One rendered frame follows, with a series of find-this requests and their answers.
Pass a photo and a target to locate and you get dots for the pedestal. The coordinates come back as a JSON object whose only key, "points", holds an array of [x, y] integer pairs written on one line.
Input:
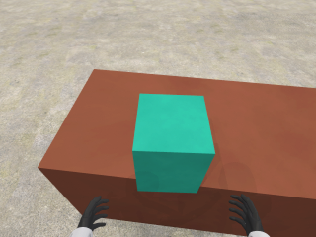
{"points": [[264, 138]]}

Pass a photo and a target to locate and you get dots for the left robot forearm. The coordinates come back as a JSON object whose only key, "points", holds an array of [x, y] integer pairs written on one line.
{"points": [[81, 232]]}

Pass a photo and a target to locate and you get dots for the carton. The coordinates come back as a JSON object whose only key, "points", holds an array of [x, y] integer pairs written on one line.
{"points": [[172, 145]]}

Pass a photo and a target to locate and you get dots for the robot left hand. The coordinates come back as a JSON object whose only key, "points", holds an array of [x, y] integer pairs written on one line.
{"points": [[89, 217]]}

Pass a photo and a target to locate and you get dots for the robot right hand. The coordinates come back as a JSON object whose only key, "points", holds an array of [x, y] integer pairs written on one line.
{"points": [[251, 221]]}

